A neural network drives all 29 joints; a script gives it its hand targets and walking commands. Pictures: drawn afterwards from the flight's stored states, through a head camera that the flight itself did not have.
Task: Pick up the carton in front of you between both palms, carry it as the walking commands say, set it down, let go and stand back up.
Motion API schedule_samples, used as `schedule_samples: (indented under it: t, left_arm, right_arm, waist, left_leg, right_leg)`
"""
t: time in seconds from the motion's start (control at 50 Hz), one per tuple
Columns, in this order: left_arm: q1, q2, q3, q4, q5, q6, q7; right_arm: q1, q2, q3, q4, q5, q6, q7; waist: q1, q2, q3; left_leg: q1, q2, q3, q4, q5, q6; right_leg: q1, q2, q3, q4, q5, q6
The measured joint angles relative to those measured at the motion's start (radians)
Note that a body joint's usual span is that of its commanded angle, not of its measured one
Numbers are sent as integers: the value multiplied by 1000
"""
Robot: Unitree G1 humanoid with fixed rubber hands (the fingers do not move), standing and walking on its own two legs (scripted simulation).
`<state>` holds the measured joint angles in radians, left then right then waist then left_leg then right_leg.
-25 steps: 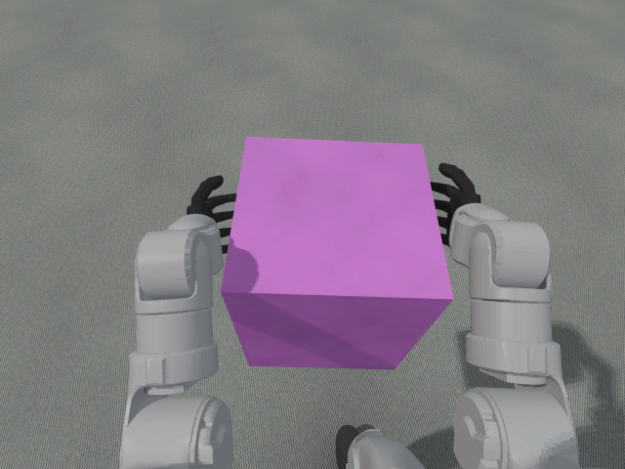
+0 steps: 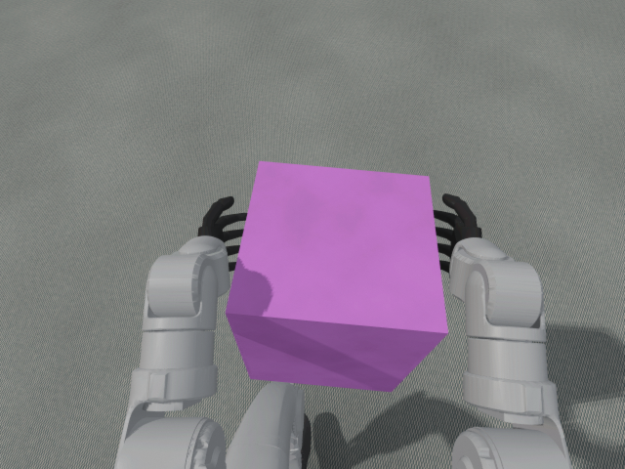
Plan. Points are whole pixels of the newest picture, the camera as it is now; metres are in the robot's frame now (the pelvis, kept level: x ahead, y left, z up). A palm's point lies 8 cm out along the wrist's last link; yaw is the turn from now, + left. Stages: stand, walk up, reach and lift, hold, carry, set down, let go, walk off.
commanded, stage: carry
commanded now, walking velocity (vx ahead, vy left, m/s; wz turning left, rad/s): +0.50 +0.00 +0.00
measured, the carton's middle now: (331, 287) +0.35 +0.03 -0.01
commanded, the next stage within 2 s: none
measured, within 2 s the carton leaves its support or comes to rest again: neither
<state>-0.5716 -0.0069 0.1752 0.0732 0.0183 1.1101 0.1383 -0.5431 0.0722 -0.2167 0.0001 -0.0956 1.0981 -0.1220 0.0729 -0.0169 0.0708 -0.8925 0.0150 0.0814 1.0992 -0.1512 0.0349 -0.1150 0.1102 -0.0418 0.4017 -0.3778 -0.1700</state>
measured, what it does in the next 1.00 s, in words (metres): walks ahead: left foot, then right foot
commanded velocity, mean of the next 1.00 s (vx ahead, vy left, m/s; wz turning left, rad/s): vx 0.50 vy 0.00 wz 0.00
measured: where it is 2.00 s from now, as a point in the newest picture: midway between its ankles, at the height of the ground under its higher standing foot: (363, 182)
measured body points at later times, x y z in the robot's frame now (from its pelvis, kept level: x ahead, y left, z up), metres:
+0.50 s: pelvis +0.38 -0.03 +0.01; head +0.38 -0.04 +0.46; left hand +0.69 +0.11 +0.10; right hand +0.69 -0.19 +0.10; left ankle +0.26 +0.05 -0.73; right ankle +0.51 -0.18 -0.71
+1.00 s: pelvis +0.71 -0.02 -0.01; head +0.68 -0.01 +0.44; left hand +0.98 +0.14 +0.07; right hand +0.99 -0.17 +0.08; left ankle +0.80 +0.08 -0.73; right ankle +0.55 -0.16 -0.70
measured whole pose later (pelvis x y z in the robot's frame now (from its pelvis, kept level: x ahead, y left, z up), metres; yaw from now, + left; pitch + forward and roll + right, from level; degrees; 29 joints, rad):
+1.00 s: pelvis +0.71 -0.02 -0.01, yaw +1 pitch +2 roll +1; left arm -0.17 -0.11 0.10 -0.28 0.12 1.23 0.11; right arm -0.18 0.14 -0.11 -0.26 -0.13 1.18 -0.06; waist -0.01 -0.03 -0.12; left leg -0.44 0.08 0.24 0.57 -0.14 0.05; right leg -0.15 -0.14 -0.13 0.79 -0.50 0.06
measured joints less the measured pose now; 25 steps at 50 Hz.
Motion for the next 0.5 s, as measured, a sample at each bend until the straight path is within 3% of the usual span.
schedule_samples:
  t: [0.08,0.12,0.14,0.18,0.2,0.24,0.28,0.36,0.5]
  left_arm:
    - [2,-1,10,-50,-5,6,-1]
    - [13,-5,21,-62,-1,22,-2]
    - [8,-4,21,-63,0,31,-3]
    - [-27,5,21,-50,10,42,-7]
    - [-34,3,20,-43,17,48,-8]
    - [-28,-16,27,-31,40,69,-11]
    - [-12,-41,37,-30,70,92,-15]
    - [65,-86,43,-76,105,104,-20]
    - [241,-123,7,-278,101,107,-20]
  right_arm:
    - [14,9,17,-52,-2,-2,-13]
    - [16,11,24,-46,-2,7,-13]
    - [9,7,26,-48,-1,19,-14]
    - [-36,-9,22,-22,7,27,-14]
    - [-50,-19,20,-6,15,34,-14]
    - [-58,-35,17,23,31,58,-14]
    - [-47,-35,6,40,39,77,-10]
    - [10,-5,-12,10,25,96,-1]
    - [173,74,10,-181,-24,94,31]
  waist:
    - [-46,21,-37]
    - [-73,34,-49]
    - [-82,32,-57]
    - [-113,18,-58]
    - [-129,23,-62]
    - [-148,45,-80]
    - [-149,59,-99]
    - [-134,72,-125]
    - [-72,62,-147]
  left_leg:
    - [162,-61,73,-404,179,15]
    - [346,-71,118,-622,293,14]
    - [416,-73,125,-664,215,50]
    - [453,-86,124,-621,51,108]
    - [467,-89,120,-610,16,118]
    - [514,-86,110,-633,-4,111]
    - [571,-76,101,-683,-21,99]
    - [689,-45,80,-779,-52,69]
    - [864,10,48,-787,-201,-3]
  right_leg:
    - [102,15,-12,2,-7,33]
    - [108,27,-37,165,16,73]
    - [74,21,-48,310,41,105]
    - [-58,4,-19,643,-43,152]
    - [-126,-7,-4,757,-57,153]
    - [-242,-44,14,827,-53,151]
    - [-336,-95,19,762,-23,154]
    - [-428,-172,4,437,52,181]
    - [-400,-182,-106,62,295,185]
